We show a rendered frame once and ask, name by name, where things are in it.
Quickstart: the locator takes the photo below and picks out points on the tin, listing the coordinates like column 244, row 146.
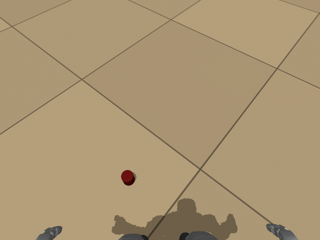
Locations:
column 128, row 177

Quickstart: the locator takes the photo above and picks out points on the right robot hand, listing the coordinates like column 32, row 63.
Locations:
column 281, row 232

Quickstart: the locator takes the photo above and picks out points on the left robot hand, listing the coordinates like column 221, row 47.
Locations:
column 50, row 233

